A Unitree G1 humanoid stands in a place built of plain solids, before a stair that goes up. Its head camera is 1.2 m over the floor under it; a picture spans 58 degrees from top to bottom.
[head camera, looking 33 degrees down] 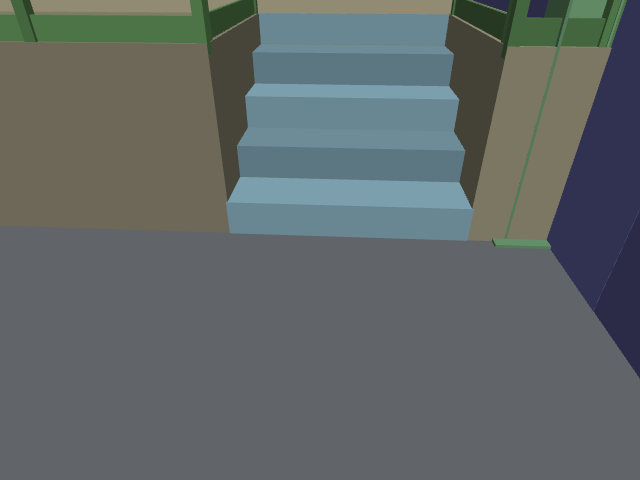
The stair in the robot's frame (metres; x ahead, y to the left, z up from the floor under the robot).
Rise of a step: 0.18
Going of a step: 0.30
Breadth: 1.22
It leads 3 degrees to the right of straight ahead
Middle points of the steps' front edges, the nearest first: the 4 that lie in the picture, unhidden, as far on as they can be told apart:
1.88 -0.14 0.18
2.18 -0.16 0.36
2.47 -0.17 0.55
2.77 -0.19 0.73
